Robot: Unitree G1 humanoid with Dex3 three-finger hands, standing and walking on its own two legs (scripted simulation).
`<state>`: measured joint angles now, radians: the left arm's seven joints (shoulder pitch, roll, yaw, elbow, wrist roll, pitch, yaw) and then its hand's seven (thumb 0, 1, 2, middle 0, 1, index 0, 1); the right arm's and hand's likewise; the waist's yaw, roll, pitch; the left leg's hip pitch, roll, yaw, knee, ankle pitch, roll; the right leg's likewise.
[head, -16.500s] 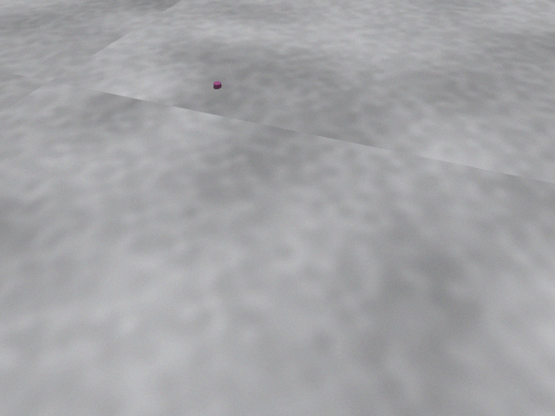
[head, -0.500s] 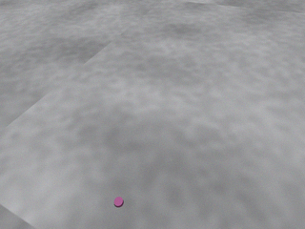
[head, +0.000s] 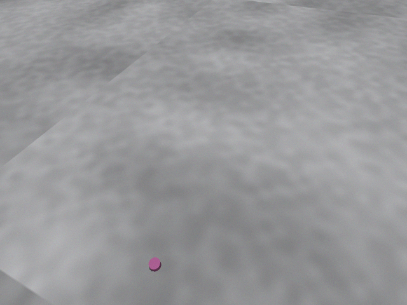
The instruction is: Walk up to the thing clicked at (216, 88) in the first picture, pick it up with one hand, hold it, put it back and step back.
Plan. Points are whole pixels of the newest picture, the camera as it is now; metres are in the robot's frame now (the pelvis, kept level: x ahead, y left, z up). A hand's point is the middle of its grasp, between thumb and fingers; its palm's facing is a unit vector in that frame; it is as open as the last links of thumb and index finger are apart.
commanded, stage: stand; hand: left
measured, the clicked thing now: (154, 264) +0.43 +0.29 -0.77
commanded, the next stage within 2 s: walk up in 0.48 s
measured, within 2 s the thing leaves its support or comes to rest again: neither
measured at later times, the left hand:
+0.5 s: hand out of the picture +0.07 +0.25 -0.16, palm faces -0.03 -0.94 -0.35, open 7.4 cm
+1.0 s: hand out of the picture +0.03 +0.31 -0.18, palm faces -0.03 -0.94 -0.34, open 7.4 cm
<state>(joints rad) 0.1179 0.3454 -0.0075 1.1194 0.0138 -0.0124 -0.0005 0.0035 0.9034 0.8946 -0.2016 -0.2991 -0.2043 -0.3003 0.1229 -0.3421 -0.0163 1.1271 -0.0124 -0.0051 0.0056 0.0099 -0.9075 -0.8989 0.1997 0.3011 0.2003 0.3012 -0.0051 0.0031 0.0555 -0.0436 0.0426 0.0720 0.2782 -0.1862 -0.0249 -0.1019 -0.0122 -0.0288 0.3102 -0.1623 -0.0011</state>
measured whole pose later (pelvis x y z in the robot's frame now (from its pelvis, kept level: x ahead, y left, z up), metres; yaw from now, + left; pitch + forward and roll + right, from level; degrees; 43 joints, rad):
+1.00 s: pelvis -0.10 +0.05 -0.02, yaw -1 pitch -1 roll -2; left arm 0.05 0.40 0.07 0.88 0.02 0.08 0.02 0.00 0.91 0.89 -0.20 -0.30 -0.20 -0.30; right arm 0.17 -0.34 -0.05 0.94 -0.03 0.03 -0.02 0.01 -0.90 -0.90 0.20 0.30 0.20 0.30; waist -0.01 -0.05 0.20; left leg -0.27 0.01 -0.01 0.58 -0.29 0.03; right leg -0.48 0.13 0.15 1.20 -0.50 0.01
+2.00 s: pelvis -0.35 -0.01 -0.02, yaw -1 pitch -3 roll -1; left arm 0.28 0.35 0.06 0.96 0.05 0.00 -0.01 0.01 0.90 0.89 -0.20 -0.30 -0.21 -0.30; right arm 0.21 -0.41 -0.06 0.91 -0.01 0.02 0.00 0.01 -0.91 -0.90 0.20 0.30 0.20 0.30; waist 0.04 0.04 0.07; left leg -0.37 -0.02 -0.11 0.81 -0.45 0.00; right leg -0.18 0.02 0.03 0.59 -0.35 -0.01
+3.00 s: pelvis -0.32 +0.00 -0.01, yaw +2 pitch -4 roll +0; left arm 0.11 0.36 0.02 1.08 0.01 -0.01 0.00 0.00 0.90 0.89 -0.20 -0.30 -0.20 -0.30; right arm 0.06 -0.34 -0.03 1.06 0.00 -0.01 0.00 0.01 -0.91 -0.90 0.20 0.30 0.20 0.30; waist 0.03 0.00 0.08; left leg -0.17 -0.01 -0.04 0.48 -0.25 0.00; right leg -0.09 -0.02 -0.03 0.46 -0.31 0.00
